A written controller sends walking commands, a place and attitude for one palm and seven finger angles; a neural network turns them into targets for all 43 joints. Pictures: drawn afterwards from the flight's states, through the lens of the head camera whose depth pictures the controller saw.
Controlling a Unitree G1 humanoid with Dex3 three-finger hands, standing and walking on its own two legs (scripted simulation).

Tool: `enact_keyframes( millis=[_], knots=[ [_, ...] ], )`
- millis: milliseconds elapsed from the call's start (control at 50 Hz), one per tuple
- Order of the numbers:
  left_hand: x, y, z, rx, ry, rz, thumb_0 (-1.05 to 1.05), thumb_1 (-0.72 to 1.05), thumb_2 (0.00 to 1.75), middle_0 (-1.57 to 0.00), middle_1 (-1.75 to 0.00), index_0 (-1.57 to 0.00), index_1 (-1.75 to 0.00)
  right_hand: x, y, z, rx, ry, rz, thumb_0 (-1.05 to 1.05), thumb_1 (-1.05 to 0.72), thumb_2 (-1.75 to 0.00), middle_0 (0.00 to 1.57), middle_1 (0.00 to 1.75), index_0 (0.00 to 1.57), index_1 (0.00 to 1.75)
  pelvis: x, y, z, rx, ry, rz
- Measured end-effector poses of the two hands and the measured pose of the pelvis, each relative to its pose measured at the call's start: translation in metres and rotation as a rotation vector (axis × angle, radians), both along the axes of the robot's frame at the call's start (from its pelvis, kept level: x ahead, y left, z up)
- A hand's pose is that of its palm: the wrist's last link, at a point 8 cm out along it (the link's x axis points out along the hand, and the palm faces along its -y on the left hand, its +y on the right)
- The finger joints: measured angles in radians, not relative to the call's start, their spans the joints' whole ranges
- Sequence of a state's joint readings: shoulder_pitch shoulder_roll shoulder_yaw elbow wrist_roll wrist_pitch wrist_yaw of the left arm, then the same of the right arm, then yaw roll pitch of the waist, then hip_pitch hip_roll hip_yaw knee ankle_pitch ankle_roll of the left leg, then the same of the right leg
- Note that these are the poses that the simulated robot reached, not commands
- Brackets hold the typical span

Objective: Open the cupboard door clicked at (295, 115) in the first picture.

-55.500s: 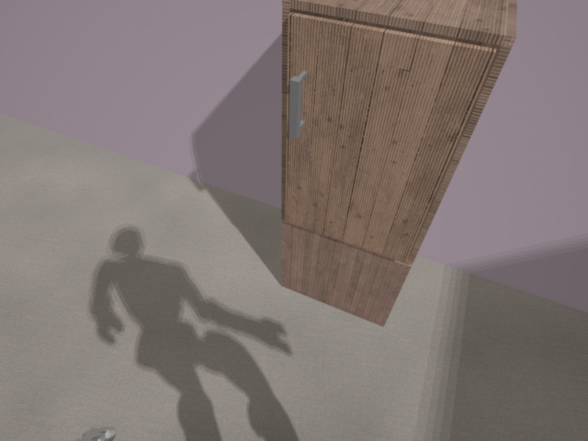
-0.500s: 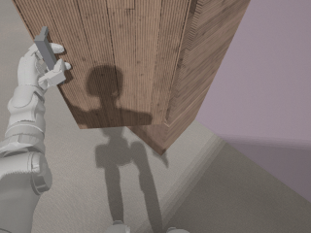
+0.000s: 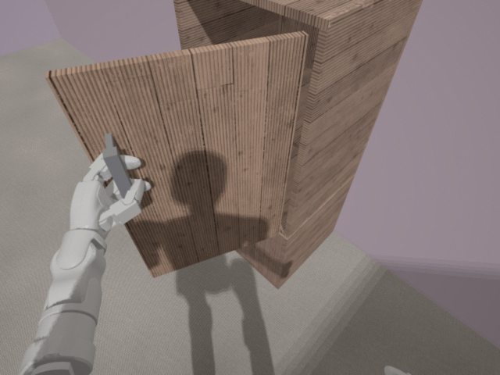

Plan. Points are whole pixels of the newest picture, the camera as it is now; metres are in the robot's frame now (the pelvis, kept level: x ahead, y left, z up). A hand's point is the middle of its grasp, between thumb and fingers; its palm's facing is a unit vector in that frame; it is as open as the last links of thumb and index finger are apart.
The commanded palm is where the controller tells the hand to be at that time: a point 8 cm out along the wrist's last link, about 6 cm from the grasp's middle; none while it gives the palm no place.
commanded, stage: pull the door open along its arc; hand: left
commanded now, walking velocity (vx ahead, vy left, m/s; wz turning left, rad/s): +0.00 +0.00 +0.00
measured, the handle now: (122, 174) +0.42 +0.22 +0.11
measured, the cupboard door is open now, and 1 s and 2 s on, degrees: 66 91 93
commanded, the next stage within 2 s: open thumb and fingers to let go in 0.42 s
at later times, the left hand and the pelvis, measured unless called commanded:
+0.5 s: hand (195, 259) +0.26 +0.08 +0.11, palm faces +0.46 -0.89 +0.02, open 6.3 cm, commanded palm +0.22 +0.12 +0.10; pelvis +0.00 -0.05 +0.01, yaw +4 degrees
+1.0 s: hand (200, 261) +0.26 +0.07 +0.10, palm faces +0.45 -0.89 +0.02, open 11.9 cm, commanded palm +0.21 +0.11 +0.10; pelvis +0.00 -0.06 +0.01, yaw +5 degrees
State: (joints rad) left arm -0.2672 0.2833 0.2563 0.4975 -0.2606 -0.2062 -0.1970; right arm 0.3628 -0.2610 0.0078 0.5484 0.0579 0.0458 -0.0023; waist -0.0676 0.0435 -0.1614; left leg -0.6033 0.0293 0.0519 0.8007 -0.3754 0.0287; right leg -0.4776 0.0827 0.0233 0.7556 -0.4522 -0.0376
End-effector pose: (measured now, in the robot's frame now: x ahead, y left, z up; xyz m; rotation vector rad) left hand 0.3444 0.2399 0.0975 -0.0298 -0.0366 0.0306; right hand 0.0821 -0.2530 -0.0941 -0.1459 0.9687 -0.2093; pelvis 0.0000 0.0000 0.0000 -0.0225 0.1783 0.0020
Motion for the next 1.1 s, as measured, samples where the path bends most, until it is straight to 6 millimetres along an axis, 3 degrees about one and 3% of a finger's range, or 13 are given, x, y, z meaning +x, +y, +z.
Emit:
enact_keyframes(
  millis=[120,200,280,380,560,700,860,1000,1100],
  knots=[
    [-0.054,-0.039,-0.001,-0.064,-0.002,0.137,0.01,0.70,0.73,-0.36,-1.34,-0.35,-1.29,0.056,0.014,0.015,0.037,-0.171,0.105,0.01,-0.91,-0.90,0.20,0.30,0.20,0.30,-0.003,-0.004,0.002,0.014,-0.046,0.009],
    [-0.081,-0.065,0.001,-0.073,0.016,0.215,0.01,0.68,0.71,-0.36,-1.33,-0.36,-1.30,0.083,0.024,0.027,0.054,-0.237,0.168,0.01,-0.91,-0.90,0.20,0.30,0.20,0.30,-0.006,-0.012,0.003,0.025,-0.076,0.018],
    [-0.102,-0.088,0.004,-0.069,0.053,0.271,0.02,0.66,0.71,-0.35,-1.29,-0.36,-1.31,0.098,0.028,0.038,0.071,-0.274,0.195,0.01,-0.91,-0.90,0.20,0.30,0.20,0.30,-0.005,-0.023,0.006,0.031,-0.106,0.023],
    [-0.120,-0.111,0.007,-0.051,0.085,0.343,0.02,0.65,0.71,-0.35,-1.25,-0.36,-1.32,0.103,0.021,0.040,0.076,-0.264,0.206,0.01,-0.91,-0.90,0.20,0.30,0.20,0.30,-0.002,-0.035,0.008,0.037,-0.139,0.035],
    [-0.124,-0.129,0.007,0.003,0.073,0.482,0.01,0.67,0.78,-0.33,-1.27,-0.33,-1.32,0.088,-0.010,0.013,0.037,-0.145,0.228,0.01,-0.91,-0.90,0.20,0.30,0.20,0.30,-0.005,-0.054,0.006,0.048,-0.141,0.081],
    [-0.122,-0.131,0.005,0.033,0.067,0.475,0.01,0.63,0.78,-0.34,-1.30,-0.34,-1.32,0.075,-0.025,-0.003,0.026,-0.073,0.213,0.01,-0.91,-0.90,0.20,0.30,0.20,0.30,-0.006,-0.061,0.005,0.061,-0.128,0.092],
    [-0.123,-0.130,0.004,0.012,0.061,0.450,0.01,0.26,0.63,-0.33,-1.28,-0.33,-1.28,0.078,-0.024,-0.002,0.040,-0.100,0.206,0.01,-0.91,-0.90,0.20,0.30,0.20,0.30,-0.004,-0.063,0.007,0.065,-0.132,0.089],
    [-0.126,-0.130,0.004,-0.003,0.055,0.436,0.01,-0.17,0.44,-0.30,-1.24,-0.32,-1.23,0.090,-0.014,0.007,0.044,-0.154,0.222,0.01,-0.91,-0.90,0.20,0.30,0.20,0.30,-0.004,-0.058,0.007,0.063,-0.138,0.087],
    [-0.128,-0.130,0.004,-0.006,0.053,0.427,0.00,-0.36,0.36,-0.28,-1.14,-0.29,-1.15,0.097,-0.004,0.014,0.042,-0.184,0.235,0.01,-0.91,-0.90,0.20,0.30,0.20,0.30,-0.005,-0.052,0.007,0.057,-0.141,0.089]
  ],
)
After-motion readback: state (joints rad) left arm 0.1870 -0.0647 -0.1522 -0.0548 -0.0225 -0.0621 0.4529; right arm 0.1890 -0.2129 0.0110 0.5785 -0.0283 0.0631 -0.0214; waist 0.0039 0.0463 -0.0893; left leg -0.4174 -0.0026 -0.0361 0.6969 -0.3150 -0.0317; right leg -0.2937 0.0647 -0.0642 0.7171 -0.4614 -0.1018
